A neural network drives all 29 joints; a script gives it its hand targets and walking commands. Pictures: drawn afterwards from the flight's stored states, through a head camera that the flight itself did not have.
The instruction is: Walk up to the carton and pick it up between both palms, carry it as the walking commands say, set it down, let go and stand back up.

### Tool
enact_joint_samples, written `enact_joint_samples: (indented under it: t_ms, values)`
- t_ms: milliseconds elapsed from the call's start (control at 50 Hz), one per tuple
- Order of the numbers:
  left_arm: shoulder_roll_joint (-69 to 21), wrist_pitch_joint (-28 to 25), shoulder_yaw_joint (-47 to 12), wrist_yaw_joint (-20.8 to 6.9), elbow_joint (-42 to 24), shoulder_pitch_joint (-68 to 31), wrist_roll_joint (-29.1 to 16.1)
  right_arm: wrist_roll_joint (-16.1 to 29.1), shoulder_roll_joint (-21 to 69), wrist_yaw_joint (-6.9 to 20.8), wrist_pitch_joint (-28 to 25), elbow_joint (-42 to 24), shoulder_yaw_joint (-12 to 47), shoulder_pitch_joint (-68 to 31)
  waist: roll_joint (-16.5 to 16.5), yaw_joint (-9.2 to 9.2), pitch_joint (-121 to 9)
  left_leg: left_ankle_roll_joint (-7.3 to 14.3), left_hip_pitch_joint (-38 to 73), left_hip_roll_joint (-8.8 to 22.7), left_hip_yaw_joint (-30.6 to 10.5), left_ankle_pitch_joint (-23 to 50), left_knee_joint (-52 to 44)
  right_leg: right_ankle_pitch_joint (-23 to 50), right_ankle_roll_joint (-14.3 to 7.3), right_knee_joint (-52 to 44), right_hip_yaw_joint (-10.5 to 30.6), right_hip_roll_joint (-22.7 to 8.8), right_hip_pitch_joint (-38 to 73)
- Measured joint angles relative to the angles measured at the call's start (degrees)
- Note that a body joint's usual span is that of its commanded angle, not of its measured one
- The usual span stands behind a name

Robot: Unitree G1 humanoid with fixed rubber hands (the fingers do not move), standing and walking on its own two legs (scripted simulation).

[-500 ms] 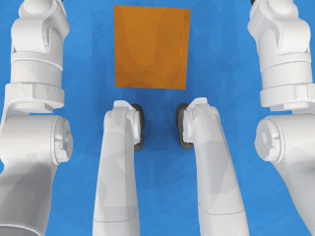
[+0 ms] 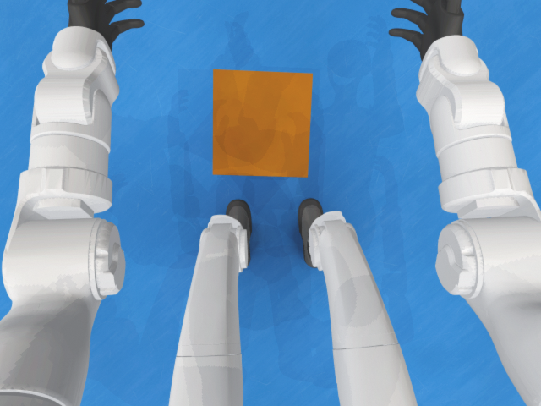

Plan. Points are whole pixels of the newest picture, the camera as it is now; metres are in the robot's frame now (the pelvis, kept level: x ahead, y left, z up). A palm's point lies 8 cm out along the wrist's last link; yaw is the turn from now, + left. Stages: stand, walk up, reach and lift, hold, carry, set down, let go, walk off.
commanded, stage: let go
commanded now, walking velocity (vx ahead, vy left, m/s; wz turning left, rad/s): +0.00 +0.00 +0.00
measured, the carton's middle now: (261, 129) +0.44 +0.02 -0.53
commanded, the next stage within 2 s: stand in 1.22 s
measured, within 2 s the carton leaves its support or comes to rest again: neither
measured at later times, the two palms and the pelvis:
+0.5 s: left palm (17, 199) +0.35 +0.23 +0.01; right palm out of the picture +0.34 -0.24 +0.01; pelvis +0.06 +0.00 +0.07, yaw +0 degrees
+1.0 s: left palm out of the picture +0.27 +0.24 +0.05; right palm out of the picture +0.27 -0.26 +0.05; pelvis +0.12 -0.01 +0.12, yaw +0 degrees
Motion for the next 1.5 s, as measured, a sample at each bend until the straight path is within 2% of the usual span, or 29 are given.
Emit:
enact_joint_samples:
  t_ms: [60, 100, 140, 200, 320, 380, 500, 640, 780, 960, 1200, 1260, 1360, 1500]
  values:
    - [-0.17, -0.57, 0.09, 0.06, 0.02, 3.67, 0.74, -0.78, 0.39, 0.81, -0.58, -0.71, 0.01, 3.26, 0.00, 0.19, 0.21, -0.10, 2.27, 0.00, 0.00, 0.00, -1.60, 0.04, -0.10, -1.57, 0.08, -0.01, 2.23]
    - [-0.36, -0.60, 0.09, 0.24, -1.37, 7.40, 0.81, -1.60, 0.84, 1.33, -0.67, -4.09, 0.02, 7.01, 0.00, 0.35, 2.09, -0.20, 5.52, 0.00, 0.00, -0.11, -2.90, -0.04, -0.24, -2.83, 0.15, -0.01, 5.43]
    - [-0.46, -0.38, 0.07, 0.57, -6.37, 12.48, 0.81, -2.29, 1.04, 1.55, -0.61, -9.68, 0.01, 11.46, 0.00, 0.46, 5.79, -0.25, 10.23, 0.00, -0.01, -0.21, -4.40, -0.13, -0.34, -4.32, 0.22, -0.01, 10.11]
    - [-1.44, -0.17, 0.04, 0.70, -17.42, 23.33, 0.80, -2.30, 1.14, 2.09, -0.44, -19.24, 0.90, 21.53, -0.01, 0.60, 7.96, -0.35, 15.57, 0.00, -0.10, -0.59, -6.20, -0.47, -0.46, -6.16, 0.24, -0.01, 15.47]
    - [-4.69, 0.40, 0.05, -0.52, -22.77, 38.67, 0.80, -2.30, 1.28, 4.34, 0.45, -23.80, 1.53, 38.39, -0.01, 0.65, 4.52, -0.38, 23.86, 0.00, -0.19, -0.62, -10.12, -0.45, -0.56, -10.14, 0.34, -0.04, 23.76]
    - [-6.94, -0.37, 0.04, -1.46, -22.77, 46.74, 0.80, -2.30, 2.30, 5.69, -0.54, -23.54, 2.05, 46.20, 0.00, 0.32, -4.28, -0.38, 24.57, 0.00, -0.19, -0.54, -12.05, -0.34, -0.62, -12.08, 0.43, -0.05, 24.45]
    - [-9.53, -3.93, 0.05, -3.43, -21.01, 57.90, 1.74, -2.52, 3.89, 8.28, -4.69, -14.55, 2.40, 54.54, -0.02, -0.16, -18.42, -0.49, 31.14, 0.00, -0.20, 0.08, -18.24, 0.36, -0.93, -18.20, 0.69, -0.14, 30.93]
    - [-9.59, -5.83, 0.05, -4.98, -19.68, 68.26, 2.69, -3.75, 5.03, 9.68, -6.92, -12.66, 3.26, 63.71, -0.02, -0.27, -20.04, -0.65, 43.77, 0.00, -0.20, 1.23, -26.29, 1.46, -1.19, -26.04, 0.96, -0.31, 43.39]
    - [-9.67, -9.12, 0.05, -5.68, -19.69, 80.57, 2.70, -3.91, 5.02, 9.95, -10.05, -14.79, 3.96, 75.83, -0.03, -0.14, -19.93, -0.77, 54.10, 0.00, -0.20, 1.99, -33.39, 2.23, -1.31, -33.03, 1.23, -0.44, 53.62]
    - [-9.67, -10.23, -0.76, -6.29, -19.67, 82.58, 2.70, -3.91, 5.02, 10.30, -10.71, -16.03, 3.98, 78.34, -0.02, 0.28, -19.81, -1.14, 61.03, 0.00, -0.20, 2.33, -37.27, 2.26, -1.69, -36.21, 1.34, -0.50, 60.20]
    - [-9.67, -8.04, -0.99, -6.34, -19.67, 82.56, 2.79, -3.92, 5.02, 10.53, -8.18, -16.01, 4.08, 78.32, -0.05, 0.24, -19.00, -1.27, 64.18, 0.00, -0.20, 2.54, -38.78, 2.08, -1.91, -36.98, 1.36, -0.52, 63.00]
    - [-9.67, -8.31, -1.05, -5.47, -19.59, 82.56, 2.99, -3.92, 5.02, 10.44, -7.50, -15.78, 4.08, 78.33, -0.06, 0.30, -19.06, -1.31, 64.26, 0.00, -0.20, 2.53, -38.77, 2.08, -1.93, -36.98, 1.36, -0.52, 63.08]
    - [-9.67, -10.60, -1.06, -2.17, -17.19, 82.55, 5.03, -4.82, 4.20, 9.15, -10.43, -9.78, 4.07, 78.33, -0.07, 0.83, -22.18, -1.46, 64.27, 0.00, -0.20, 2.14, -38.74, 1.74, -2.07, -36.98, 1.36, -0.52, 63.10]
    - [-9.67, -12.67, -1.08, -1.29, -14.76, 82.56, 5.54, -5.58, 3.76, 9.12, -13.69, -5.88, 4.09, 78.32, -0.08, 0.98, -25.38, -1.46, 64.25, 0.00, -0.20, 1.82, -38.74, 1.40, -2.09, -36.98, 1.36, -0.52, 63.09]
